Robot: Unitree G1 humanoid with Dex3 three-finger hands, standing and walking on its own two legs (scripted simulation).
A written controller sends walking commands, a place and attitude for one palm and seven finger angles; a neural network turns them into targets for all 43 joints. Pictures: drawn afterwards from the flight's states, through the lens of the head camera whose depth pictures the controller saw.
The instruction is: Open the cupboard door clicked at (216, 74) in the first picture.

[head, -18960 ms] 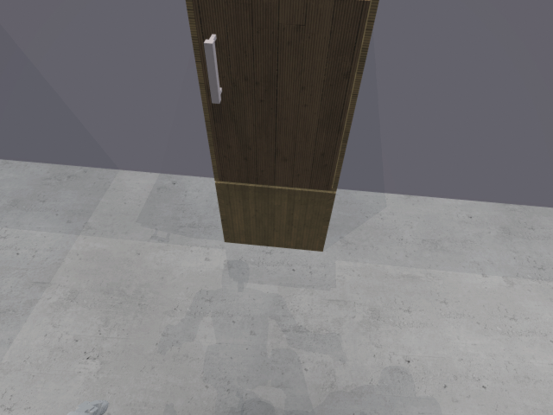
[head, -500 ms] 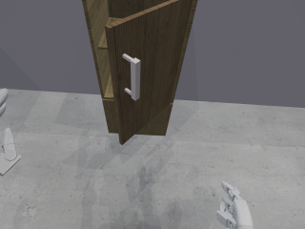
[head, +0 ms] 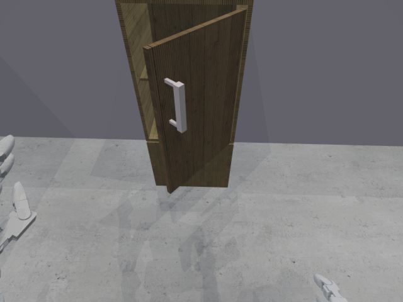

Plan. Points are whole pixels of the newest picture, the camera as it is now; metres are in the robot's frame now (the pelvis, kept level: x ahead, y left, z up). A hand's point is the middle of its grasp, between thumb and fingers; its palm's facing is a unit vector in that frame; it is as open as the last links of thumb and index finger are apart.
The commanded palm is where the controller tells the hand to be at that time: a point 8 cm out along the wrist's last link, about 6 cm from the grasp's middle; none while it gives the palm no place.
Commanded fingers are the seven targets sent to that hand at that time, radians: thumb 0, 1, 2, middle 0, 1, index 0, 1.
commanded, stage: stop stepping back and stand still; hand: left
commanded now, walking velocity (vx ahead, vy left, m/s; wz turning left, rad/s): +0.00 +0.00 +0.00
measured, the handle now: (175, 106) +0.61 +0.10 +0.07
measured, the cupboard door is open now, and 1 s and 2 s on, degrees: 50 50 50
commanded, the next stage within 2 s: let the arm hang, fingers relaxed in 0.62 s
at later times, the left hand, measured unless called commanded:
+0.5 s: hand out of the picture +0.18 +0.31 +0.15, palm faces +0.42 -0.79 -0.45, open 7.4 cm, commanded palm +0.12 +0.34 +0.18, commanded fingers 0.00 0.90 0.90 -0.20 -0.30 -0.20 -0.30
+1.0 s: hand out of the picture +0.04 +0.22 -0.16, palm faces -0.07 -0.97 -0.22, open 7.4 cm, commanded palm none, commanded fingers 0.00 0.90 0.90 -0.20 -0.30 -0.20 -0.30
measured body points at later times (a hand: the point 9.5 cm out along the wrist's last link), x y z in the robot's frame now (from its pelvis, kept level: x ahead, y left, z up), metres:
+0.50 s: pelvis -0.02 +0.04 +0.01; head -0.01 +0.05 +0.45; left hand +0.15 +0.35 +0.18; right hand +0.14 -0.18 -0.08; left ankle -0.01 +0.15 -0.74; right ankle +0.02 -0.07 -0.74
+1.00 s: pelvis -0.04 +0.04 +0.00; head -0.02 +0.03 +0.44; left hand +0.04 +0.27 -0.14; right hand +0.05 -0.24 -0.14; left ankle -0.01 +0.15 -0.74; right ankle +0.02 -0.07 -0.74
